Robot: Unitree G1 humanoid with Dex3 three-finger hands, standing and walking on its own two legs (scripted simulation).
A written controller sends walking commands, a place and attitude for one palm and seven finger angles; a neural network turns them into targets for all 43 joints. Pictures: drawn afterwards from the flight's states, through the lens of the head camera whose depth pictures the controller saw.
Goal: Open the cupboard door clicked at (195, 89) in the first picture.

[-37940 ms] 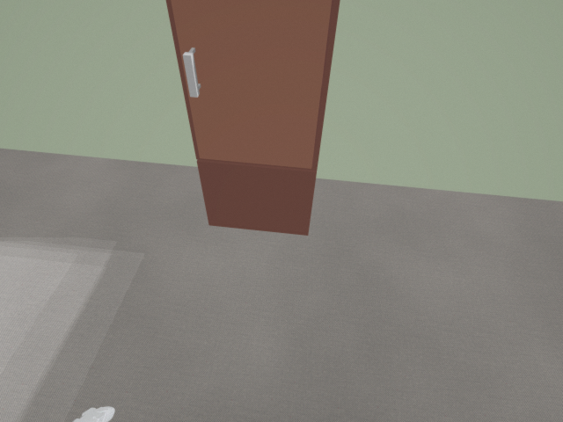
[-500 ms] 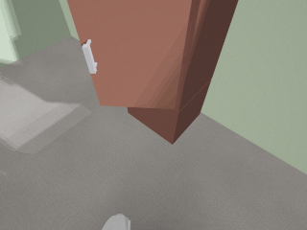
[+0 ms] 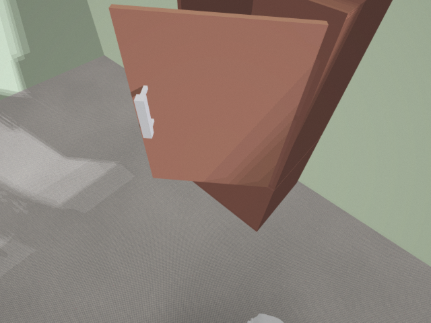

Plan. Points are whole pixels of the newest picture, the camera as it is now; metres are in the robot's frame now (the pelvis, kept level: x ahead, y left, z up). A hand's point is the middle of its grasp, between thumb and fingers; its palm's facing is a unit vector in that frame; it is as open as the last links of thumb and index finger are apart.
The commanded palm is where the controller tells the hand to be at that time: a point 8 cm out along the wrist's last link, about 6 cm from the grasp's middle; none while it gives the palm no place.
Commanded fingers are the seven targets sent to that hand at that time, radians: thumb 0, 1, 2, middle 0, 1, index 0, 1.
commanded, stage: come to a stop and stand still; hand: left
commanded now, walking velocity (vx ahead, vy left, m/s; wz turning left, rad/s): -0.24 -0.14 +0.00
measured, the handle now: (146, 112) +0.58 +0.24 +0.01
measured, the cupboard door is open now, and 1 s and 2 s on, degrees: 37 37 37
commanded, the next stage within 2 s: look again from close up in 0.80 s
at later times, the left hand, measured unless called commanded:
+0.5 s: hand out of the picture +0.10 +0.16 -0.18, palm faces +0.04 -0.98 -0.19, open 7.3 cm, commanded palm none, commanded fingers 0.00 0.90 0.90 -0.20 -0.30 -0.20 -0.30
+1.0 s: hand out of the picture +0.02 +0.16 -0.16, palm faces -0.01 -0.97 -0.25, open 7.4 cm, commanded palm none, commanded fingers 0.00 0.90 0.90 -0.20 -0.30 -0.20 -0.30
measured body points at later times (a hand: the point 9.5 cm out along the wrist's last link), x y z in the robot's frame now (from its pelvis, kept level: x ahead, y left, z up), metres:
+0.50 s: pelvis +0.03 -0.02 -0.01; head +0.05 -0.01 +0.44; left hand +0.10 +0.21 -0.17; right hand +0.03 -0.25 -0.16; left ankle +0.00 +0.09 -0.74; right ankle +0.03 -0.13 -0.74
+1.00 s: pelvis +0.01 -0.03 +0.00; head +0.02 -0.05 +0.45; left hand +0.02 +0.21 -0.14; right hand +0.03 -0.25 -0.16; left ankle +0.00 +0.09 -0.74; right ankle +0.03 -0.13 -0.74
